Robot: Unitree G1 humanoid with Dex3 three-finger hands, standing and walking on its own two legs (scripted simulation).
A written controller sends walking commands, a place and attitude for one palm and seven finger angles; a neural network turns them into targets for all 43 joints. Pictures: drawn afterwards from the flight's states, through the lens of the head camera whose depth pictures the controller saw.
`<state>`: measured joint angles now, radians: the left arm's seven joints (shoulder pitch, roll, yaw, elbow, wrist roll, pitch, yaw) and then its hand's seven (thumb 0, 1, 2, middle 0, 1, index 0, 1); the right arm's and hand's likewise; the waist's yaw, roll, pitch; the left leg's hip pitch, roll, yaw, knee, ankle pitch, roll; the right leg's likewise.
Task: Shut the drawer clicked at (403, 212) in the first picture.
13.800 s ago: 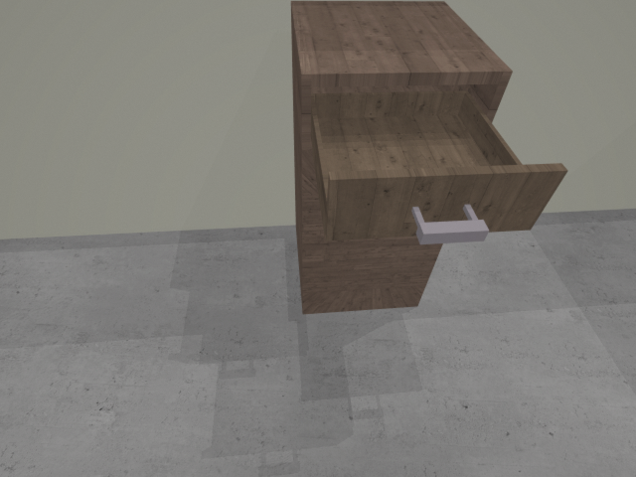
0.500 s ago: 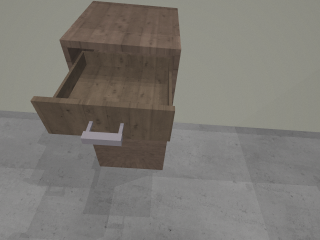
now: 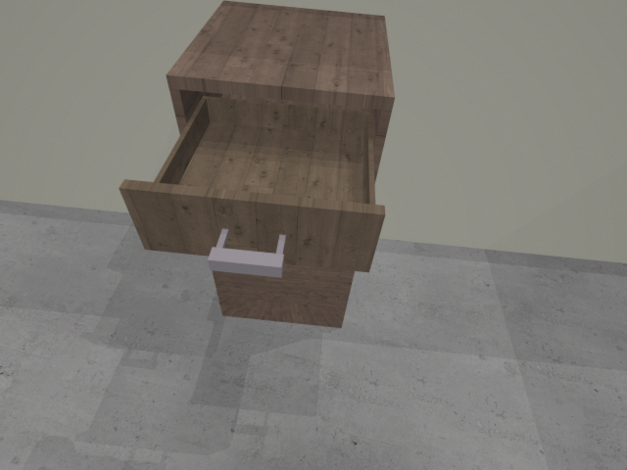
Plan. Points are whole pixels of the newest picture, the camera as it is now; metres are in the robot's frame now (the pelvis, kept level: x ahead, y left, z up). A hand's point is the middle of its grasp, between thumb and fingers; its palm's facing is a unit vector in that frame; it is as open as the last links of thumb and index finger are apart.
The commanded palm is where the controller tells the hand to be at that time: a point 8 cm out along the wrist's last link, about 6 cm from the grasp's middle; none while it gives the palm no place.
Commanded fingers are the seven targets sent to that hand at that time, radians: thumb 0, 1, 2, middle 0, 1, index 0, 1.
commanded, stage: come to a stop and stand still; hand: left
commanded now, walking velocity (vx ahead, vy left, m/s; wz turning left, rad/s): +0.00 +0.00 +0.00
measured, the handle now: (250, 250) +0.41 +0.14 +0.03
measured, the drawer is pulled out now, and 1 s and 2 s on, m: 0.29 0.29 0.29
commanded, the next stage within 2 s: look again from close up in 0.68 s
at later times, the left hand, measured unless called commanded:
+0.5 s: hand out of the picture +0.03 +0.16 -0.18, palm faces -0.01 -0.99 -0.15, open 7.4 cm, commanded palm none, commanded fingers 0.00 0.90 0.90 -0.20 -0.30 -0.20 -0.30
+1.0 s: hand out of the picture +0.04 +0.16 -0.18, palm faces +0.00 -0.99 -0.15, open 7.4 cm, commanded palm none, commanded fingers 0.00 0.90 0.90 -0.20 -0.30 -0.20 -0.30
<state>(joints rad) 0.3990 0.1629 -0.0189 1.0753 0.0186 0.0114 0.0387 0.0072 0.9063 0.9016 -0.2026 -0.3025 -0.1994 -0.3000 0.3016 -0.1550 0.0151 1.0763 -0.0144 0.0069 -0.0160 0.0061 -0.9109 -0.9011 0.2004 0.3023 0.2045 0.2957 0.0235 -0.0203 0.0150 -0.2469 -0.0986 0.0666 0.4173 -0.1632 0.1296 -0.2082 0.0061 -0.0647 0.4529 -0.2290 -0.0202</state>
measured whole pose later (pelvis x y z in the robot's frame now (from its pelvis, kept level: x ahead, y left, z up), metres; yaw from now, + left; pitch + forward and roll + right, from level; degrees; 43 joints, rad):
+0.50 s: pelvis +0.04 +0.01 +0.00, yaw -1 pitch +0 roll -1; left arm 0.30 0.15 -0.03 1.10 0.01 -0.01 0.05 0.00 0.91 0.90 -0.20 -0.30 -0.20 -0.30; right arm 0.29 -0.13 0.02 1.13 -0.01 -0.03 -0.04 0.01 -0.92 -0.90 0.20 0.30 0.20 0.30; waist 0.00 -0.04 0.02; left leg -0.18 -0.11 0.08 0.37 -0.20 0.14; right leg -0.15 0.00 -0.04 0.42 -0.27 0.00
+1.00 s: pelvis +0.05 +0.00 +0.00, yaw -1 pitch +0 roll +0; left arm 0.30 0.14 -0.02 1.11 0.00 0.00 0.05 0.00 0.91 0.90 -0.20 -0.30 -0.20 -0.30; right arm 0.29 -0.13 0.02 1.14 -0.01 -0.03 -0.04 0.00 -0.91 -0.90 0.20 0.30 0.20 0.30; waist 0.00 -0.04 0.04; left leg -0.15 -0.12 0.08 0.36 -0.21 0.14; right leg -0.13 -0.01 -0.04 0.42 -0.29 0.00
